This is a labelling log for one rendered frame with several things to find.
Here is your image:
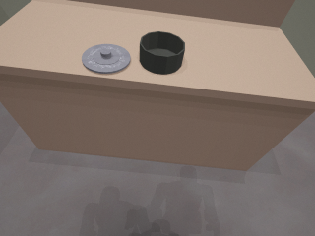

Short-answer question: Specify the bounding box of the pot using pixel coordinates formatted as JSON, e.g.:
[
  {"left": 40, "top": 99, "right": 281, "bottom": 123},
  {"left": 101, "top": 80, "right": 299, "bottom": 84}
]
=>
[{"left": 139, "top": 31, "right": 185, "bottom": 75}]

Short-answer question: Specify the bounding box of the knob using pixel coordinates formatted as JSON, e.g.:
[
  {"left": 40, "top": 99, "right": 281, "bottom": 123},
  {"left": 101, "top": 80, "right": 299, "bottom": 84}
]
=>
[{"left": 100, "top": 48, "right": 111, "bottom": 58}]

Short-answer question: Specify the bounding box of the lid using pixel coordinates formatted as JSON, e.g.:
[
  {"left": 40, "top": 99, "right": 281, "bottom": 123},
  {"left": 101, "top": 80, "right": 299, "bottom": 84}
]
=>
[{"left": 82, "top": 43, "right": 131, "bottom": 74}]

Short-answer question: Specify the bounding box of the table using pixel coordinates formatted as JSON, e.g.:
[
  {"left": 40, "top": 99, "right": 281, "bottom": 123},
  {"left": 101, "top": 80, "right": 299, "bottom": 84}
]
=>
[{"left": 0, "top": 0, "right": 315, "bottom": 171}]

